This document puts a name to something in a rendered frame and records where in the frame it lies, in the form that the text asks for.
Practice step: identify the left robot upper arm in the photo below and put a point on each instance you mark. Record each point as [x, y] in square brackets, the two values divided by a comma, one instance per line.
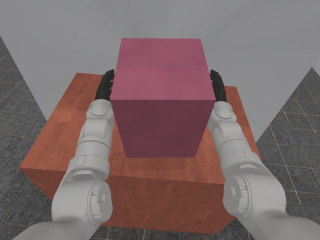
[78, 209]

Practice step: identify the right robot upper arm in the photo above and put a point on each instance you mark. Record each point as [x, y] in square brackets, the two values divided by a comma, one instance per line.
[258, 201]

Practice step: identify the carton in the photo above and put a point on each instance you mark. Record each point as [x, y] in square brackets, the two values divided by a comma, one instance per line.
[162, 96]

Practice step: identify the pedestal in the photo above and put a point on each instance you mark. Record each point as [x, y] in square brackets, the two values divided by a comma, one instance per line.
[178, 194]

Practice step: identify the right robot forearm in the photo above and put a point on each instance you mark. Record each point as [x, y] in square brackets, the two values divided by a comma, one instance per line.
[231, 144]

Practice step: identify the robot left hand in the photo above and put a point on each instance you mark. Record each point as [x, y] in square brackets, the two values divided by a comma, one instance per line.
[103, 90]

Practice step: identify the left robot forearm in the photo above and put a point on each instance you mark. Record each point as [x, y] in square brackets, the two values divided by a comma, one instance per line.
[94, 144]

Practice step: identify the robot right hand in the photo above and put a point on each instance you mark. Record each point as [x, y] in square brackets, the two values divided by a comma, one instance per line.
[218, 86]

